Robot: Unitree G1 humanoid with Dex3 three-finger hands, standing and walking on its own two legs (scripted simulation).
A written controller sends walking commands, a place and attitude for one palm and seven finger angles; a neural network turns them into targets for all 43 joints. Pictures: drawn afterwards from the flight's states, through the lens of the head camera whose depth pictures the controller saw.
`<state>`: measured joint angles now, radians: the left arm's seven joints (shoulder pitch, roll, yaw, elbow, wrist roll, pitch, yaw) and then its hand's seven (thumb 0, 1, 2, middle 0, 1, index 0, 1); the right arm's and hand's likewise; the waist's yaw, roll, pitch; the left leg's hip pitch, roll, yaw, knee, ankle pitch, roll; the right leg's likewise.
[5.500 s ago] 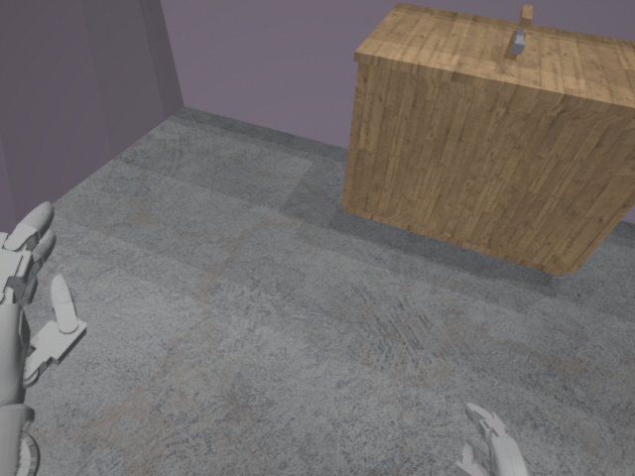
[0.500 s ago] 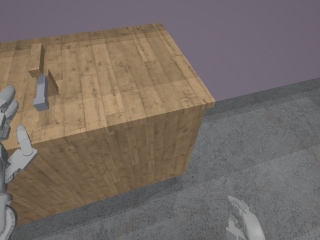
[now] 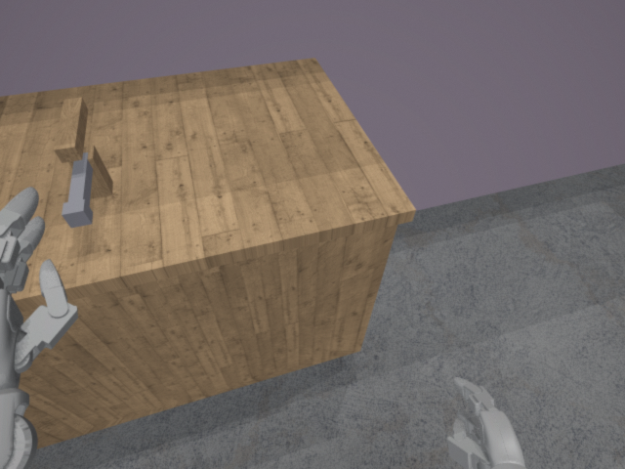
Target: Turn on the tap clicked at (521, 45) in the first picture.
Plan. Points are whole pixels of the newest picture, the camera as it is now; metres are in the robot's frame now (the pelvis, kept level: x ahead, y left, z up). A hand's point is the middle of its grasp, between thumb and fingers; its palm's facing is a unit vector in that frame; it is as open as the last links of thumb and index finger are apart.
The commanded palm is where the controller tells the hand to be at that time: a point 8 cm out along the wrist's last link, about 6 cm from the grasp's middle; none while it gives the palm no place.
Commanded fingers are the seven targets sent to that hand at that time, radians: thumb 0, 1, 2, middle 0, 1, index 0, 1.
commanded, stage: come to a stop and stand still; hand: left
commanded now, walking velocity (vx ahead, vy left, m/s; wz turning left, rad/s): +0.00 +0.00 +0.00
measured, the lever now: (77, 213) +0.41 +0.38 +0.07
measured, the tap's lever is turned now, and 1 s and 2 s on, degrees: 0 0 0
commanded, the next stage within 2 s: look again from close up in 0.06 s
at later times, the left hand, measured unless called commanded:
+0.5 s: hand (62, 332) +0.20 +0.25 +0.16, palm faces +0.43 -0.83 -0.35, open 7.4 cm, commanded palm +0.14 +0.28 +0.17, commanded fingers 0.00 0.90 0.90 -0.20 -0.30 -0.20 -0.30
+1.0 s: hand (73, 289) +0.24 +0.26 +0.15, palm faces +0.43 -0.82 -0.37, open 7.4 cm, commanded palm +0.18 +0.30 +0.17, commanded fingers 0.00 0.90 0.90 -0.20 -0.30 -0.20 -0.30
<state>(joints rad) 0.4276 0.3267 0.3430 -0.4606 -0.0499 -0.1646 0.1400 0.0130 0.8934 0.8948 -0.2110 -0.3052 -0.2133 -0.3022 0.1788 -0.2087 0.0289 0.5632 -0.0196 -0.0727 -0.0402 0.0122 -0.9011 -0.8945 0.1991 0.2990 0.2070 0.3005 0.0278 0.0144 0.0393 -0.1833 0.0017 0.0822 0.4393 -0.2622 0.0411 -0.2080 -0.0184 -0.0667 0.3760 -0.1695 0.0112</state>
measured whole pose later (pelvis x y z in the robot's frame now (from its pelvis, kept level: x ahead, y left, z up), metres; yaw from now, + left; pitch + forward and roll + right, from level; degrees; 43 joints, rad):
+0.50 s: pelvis -0.02 +0.00 +0.00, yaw +0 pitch -1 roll -1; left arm 0.44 0.33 0.33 -0.44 -0.05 -0.16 0.14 0.01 0.89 0.89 -0.21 -0.31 -0.21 -0.30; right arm 0.20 -0.21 0.02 0.57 -0.02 -0.06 -0.05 0.01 -0.90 -0.89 0.20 0.30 0.21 0.30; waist 0.02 0.02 0.03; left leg -0.17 0.00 0.08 0.40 -0.22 0.04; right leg -0.18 -0.02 -0.07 0.32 -0.12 0.01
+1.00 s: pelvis +0.03 +0.01 -0.02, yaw +2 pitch +0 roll -2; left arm 0.45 0.36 0.37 -0.50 -0.06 -0.20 0.15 0.01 0.89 0.89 -0.21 -0.31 -0.21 -0.30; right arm 0.19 -0.22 0.00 0.59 0.00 -0.07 -0.03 0.01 -0.90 -0.89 0.20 0.30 0.21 0.30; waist 0.00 0.02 0.04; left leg -0.25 -0.02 0.06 0.70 -0.45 0.06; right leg -0.28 -0.05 -0.08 0.66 -0.37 0.03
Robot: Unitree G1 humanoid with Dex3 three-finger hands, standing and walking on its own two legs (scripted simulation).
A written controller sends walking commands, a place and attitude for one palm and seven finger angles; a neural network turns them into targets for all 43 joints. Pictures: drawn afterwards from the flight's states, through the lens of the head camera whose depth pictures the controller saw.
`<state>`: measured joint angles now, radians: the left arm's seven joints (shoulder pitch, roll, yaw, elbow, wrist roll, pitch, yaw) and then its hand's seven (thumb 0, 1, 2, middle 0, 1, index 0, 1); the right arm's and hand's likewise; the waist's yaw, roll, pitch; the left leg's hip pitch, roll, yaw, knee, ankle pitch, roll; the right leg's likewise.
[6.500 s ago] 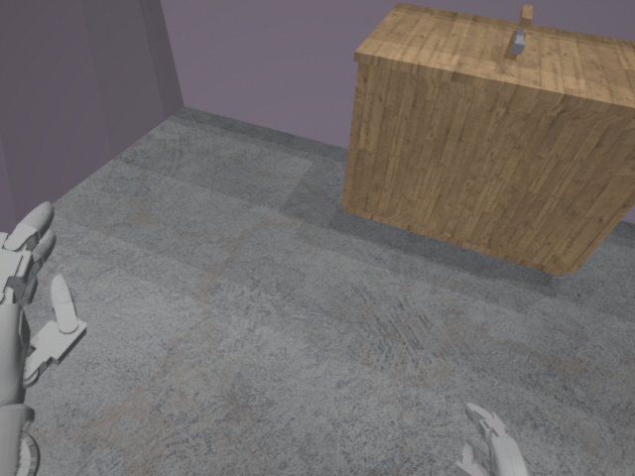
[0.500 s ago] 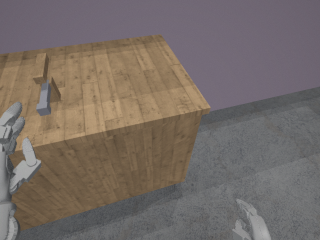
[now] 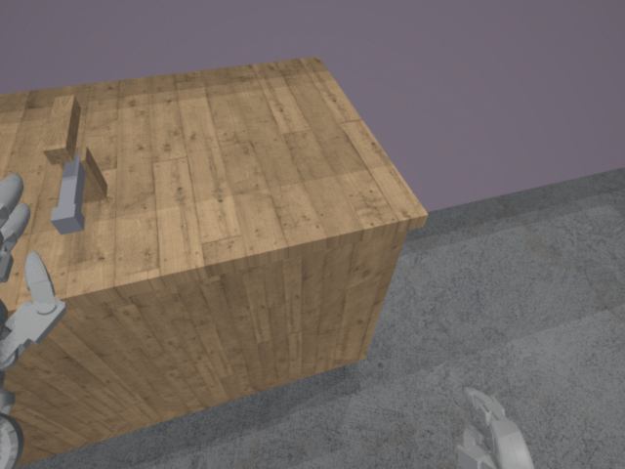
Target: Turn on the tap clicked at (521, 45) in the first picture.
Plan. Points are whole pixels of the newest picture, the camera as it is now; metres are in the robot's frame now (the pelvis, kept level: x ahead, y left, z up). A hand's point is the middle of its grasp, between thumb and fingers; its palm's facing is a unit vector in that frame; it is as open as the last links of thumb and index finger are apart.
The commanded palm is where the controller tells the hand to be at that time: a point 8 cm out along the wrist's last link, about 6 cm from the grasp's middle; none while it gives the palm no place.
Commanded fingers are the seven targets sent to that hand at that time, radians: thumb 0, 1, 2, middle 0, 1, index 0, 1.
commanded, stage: shuffle to correct the standing spot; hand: left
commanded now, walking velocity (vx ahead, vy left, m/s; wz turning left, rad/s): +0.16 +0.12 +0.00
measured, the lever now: (68, 219) +0.39 +0.36 +0.09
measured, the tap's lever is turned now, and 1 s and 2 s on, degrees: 0 0 0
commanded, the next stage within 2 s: come to a stop and stand still in 0.10 s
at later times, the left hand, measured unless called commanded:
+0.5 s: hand (51, 251) +0.27 +0.28 +0.18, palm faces +0.41 -0.83 -0.37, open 7.4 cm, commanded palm +0.22 +0.31 +0.20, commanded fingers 0.00 0.90 0.90 -0.20 -0.30 -0.20 -0.30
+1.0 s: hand (0, 229) +0.29 +0.33 +0.19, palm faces +0.44 -0.82 -0.36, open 7.4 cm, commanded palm +0.22 +0.34 +0.20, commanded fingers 0.00 0.90 0.90 -0.20 -0.30 -0.20 -0.30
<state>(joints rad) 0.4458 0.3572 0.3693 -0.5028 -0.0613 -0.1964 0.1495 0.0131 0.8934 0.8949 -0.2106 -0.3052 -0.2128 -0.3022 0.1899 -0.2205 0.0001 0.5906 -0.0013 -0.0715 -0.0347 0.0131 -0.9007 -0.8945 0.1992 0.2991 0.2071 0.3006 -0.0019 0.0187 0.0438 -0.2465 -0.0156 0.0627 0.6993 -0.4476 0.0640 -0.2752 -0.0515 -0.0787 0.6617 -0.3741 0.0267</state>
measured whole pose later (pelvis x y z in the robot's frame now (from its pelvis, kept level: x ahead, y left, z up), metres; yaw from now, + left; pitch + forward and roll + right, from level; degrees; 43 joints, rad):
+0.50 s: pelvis +0.06 +0.04 +0.01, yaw -1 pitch -4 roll -2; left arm 0.45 0.34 0.36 -0.54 -0.06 -0.19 0.15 0.01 0.89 0.89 -0.21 -0.31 -0.22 -0.30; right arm 0.16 -0.23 -0.01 0.62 0.00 -0.07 -0.05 0.01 -0.90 -0.89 0.20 0.30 0.21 0.30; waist 0.03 0.03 0.14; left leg -0.30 0.06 0.00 0.63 -0.25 -0.01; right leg -0.17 -0.03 -0.10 0.60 -0.36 0.01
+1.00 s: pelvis +0.05 +0.06 +0.02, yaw -2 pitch -1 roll -1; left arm 0.28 0.38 0.40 -0.37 -0.05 -0.17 0.11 0.01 0.90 0.90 -0.21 -0.30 -0.21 -0.30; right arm 0.19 -0.23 -0.01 0.58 0.01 -0.13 -0.01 0.01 -0.90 -0.89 0.20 0.30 0.21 0.30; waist 0.06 -0.01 0.07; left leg -0.31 0.03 0.05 0.47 -0.15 0.02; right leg -0.18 0.00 0.00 0.44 -0.24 0.02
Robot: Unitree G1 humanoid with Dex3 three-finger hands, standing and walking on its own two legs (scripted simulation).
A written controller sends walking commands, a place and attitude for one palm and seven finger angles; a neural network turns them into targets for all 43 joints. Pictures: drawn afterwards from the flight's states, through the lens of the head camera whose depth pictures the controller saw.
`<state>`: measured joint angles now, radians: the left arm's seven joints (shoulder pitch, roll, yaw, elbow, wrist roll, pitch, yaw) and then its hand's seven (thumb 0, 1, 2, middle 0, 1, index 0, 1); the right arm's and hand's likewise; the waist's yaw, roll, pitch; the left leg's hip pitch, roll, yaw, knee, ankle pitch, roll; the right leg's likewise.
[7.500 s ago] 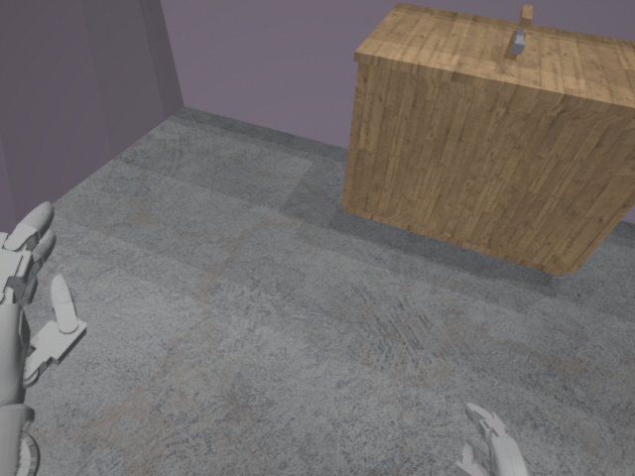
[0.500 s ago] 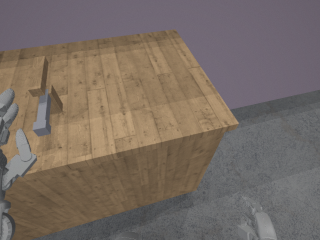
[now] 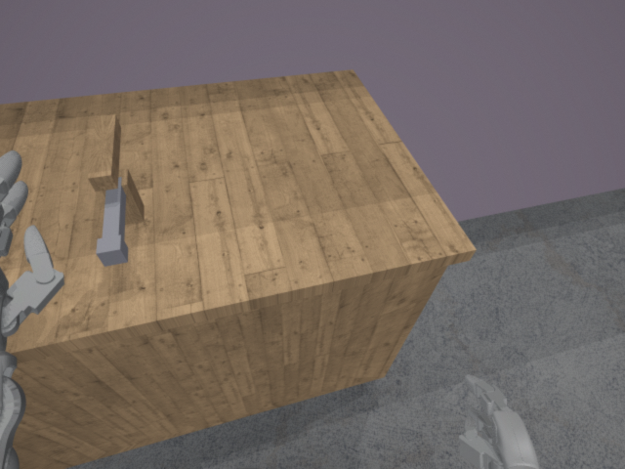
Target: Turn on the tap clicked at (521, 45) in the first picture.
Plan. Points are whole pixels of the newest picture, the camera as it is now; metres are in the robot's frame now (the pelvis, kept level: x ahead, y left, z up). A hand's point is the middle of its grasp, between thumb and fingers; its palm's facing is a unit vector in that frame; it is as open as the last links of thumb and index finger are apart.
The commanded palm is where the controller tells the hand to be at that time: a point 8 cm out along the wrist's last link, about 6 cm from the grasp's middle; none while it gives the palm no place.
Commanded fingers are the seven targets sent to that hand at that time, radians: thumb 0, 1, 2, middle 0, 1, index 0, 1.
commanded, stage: come to a stop and stand still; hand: left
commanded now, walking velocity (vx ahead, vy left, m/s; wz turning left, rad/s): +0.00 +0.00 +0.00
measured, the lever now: (112, 250) +0.33 +0.31 +0.07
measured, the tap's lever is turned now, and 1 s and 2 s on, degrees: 0 0 0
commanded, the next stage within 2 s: look again from close up in 0.36 s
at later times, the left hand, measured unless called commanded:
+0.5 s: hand (47, 306) +0.21 +0.28 +0.16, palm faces +0.42 -0.84 -0.33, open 7.4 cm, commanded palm +0.15 +0.31 +0.18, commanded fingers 0.00 0.90 0.90 -0.20 -0.30 -0.20 -0.30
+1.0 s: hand (58, 271) +0.24 +0.28 +0.17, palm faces +0.43 -0.83 -0.36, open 7.4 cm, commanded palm +0.16 +0.29 +0.17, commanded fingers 0.00 0.90 0.90 -0.20 -0.30 -0.20 -0.30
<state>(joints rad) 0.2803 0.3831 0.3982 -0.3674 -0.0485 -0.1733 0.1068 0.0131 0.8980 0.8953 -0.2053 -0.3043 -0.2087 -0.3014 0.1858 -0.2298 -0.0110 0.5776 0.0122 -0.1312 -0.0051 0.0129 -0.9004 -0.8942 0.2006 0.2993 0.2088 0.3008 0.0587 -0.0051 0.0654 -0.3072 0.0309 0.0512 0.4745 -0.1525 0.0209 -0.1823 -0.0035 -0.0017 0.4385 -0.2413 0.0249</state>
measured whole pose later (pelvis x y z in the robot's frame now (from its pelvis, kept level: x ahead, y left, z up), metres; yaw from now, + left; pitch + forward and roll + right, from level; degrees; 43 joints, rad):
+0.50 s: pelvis +0.00 +0.02 +0.00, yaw +1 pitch -2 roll -2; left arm 0.37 0.33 0.32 -0.41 0.00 -0.23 0.10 0.01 0.89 0.90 -0.21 -0.31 -0.21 -0.30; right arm 0.20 -0.15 0.05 0.61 0.00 -0.16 -0.01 0.01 -0.90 -0.89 0.20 0.30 0.21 0.30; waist 0.04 -0.02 0.05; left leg -0.30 0.00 0.04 0.47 -0.15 0.05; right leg -0.14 -0.02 0.00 0.38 -0.22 0.05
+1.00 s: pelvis +0.01 -0.01 -0.01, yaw +2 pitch -1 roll +0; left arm 0.25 0.41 0.42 -0.35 -0.10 0.00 0.00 0.01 0.90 0.90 -0.21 -0.30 -0.21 -0.30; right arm 0.17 -0.24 0.04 0.62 0.00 -0.11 0.01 0.01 -0.90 -0.89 0.20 0.30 0.21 0.30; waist 0.03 0.01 0.02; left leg -0.31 0.00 0.02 0.53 -0.19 0.01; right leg -0.19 -0.02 -0.02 0.53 -0.31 0.01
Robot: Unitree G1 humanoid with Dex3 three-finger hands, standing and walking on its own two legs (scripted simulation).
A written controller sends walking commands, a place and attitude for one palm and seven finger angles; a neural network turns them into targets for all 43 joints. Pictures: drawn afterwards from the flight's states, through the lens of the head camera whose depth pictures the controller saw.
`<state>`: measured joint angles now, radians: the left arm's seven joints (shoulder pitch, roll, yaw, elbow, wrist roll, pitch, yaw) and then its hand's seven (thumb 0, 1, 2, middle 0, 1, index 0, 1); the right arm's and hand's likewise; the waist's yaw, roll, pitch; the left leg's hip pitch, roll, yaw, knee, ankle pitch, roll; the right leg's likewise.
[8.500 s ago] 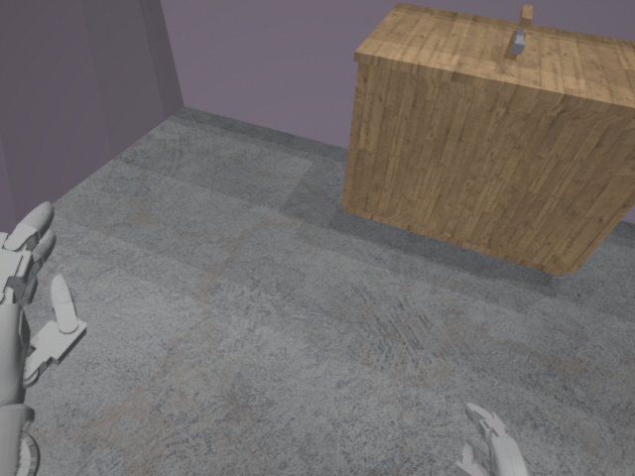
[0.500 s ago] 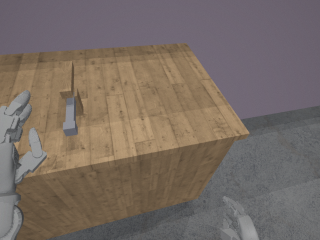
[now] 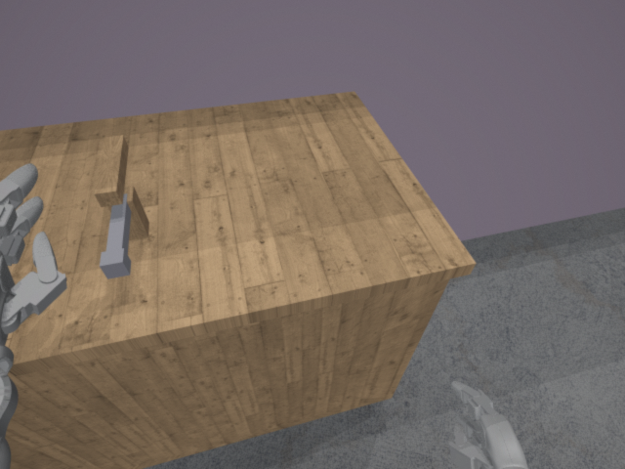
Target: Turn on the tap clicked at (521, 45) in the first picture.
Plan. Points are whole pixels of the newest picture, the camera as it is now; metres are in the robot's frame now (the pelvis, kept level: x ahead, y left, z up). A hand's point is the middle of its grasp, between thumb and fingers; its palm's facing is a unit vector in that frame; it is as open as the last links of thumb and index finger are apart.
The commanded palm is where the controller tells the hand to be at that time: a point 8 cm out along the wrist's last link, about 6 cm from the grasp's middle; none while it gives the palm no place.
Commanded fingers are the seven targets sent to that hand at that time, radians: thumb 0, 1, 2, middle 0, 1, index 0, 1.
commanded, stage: turn the palm inward beside the body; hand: left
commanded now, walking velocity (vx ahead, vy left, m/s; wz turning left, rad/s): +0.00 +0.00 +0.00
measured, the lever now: (115, 263) +0.33 +0.30 +0.08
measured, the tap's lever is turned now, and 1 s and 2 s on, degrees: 0 0 0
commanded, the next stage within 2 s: reach beside the lever's end, fingers flat in 2.00 s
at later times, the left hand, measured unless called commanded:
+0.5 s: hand (111, 320) +0.21 +0.22 +0.15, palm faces +0.43 -0.84 -0.33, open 7.4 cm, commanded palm +0.15 +0.27 +0.16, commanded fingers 0.00 0.90 0.90 -0.20 -0.30 -0.20 -0.30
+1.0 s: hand (105, 351) +0.19 +0.22 +0.13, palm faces +0.47 -0.85 -0.22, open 7.4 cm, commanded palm +0.14 +0.26 +0.14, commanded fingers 0.00 0.90 0.90 -0.20 -0.30 -0.20 -0.30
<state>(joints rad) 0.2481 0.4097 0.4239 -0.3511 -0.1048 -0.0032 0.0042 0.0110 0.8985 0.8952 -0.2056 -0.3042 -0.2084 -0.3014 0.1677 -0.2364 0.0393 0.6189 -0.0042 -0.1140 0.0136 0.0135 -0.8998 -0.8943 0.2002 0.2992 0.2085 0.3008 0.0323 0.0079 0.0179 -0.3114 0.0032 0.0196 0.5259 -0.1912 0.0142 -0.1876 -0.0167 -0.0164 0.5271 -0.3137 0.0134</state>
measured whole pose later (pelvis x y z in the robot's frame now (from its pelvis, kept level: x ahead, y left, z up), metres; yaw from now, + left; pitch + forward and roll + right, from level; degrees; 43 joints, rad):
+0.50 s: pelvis +0.01 -0.05 -0.02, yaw +2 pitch +1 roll +0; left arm 0.34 0.38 0.38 -0.30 -0.18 -0.08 0.01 0.01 0.89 0.89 -0.21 -0.31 -0.21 -0.30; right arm 0.20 -0.23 0.03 0.65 0.00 -0.18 -0.07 0.01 -0.90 -0.89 0.20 0.30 0.21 0.30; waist 0.06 0.06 -0.06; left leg -0.46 0.04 -0.06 0.72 -0.29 -0.04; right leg -0.32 0.03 -0.08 0.74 -0.45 -0.06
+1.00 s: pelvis +0.01 -0.03 -0.02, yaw +3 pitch +2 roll +0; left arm 0.48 0.28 0.29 -0.43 -0.19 -0.07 0.09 0.01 0.90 0.90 -0.21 -0.30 -0.21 -0.30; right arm 0.21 -0.22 0.04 0.63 0.02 -0.26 -0.07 0.01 -0.90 -0.89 0.20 0.30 0.21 0.30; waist 0.08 0.05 -0.09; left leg -0.47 0.01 -0.05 0.74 -0.31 -0.03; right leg -0.32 0.00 -0.08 0.74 -0.46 -0.03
